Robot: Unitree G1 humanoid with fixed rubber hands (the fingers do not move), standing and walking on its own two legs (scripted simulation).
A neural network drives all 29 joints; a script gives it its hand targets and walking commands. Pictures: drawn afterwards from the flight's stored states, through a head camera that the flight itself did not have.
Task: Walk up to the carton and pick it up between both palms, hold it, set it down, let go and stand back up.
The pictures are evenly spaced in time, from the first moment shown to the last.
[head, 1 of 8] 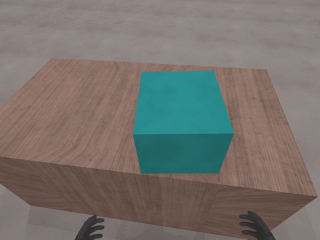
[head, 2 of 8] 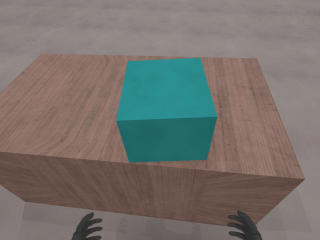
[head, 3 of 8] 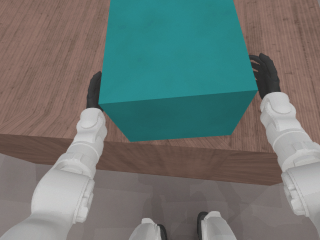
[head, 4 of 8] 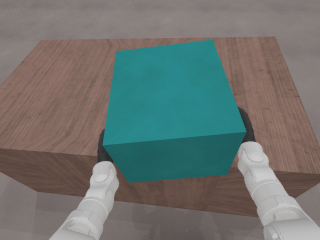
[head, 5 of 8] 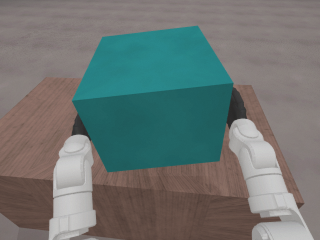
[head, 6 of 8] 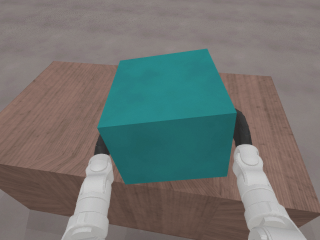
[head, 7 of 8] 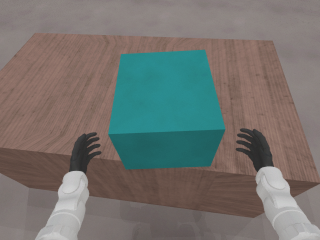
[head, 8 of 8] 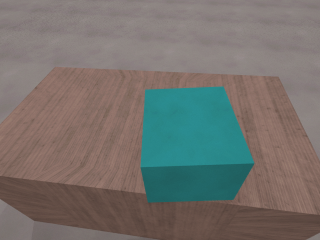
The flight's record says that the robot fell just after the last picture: no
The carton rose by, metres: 0.26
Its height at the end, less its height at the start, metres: +0.00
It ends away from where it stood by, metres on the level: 0.04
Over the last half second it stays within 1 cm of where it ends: yes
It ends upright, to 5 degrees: yes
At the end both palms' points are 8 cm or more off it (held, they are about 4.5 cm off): yes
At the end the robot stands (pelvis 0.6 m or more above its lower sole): yes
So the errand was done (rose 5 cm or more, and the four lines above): yes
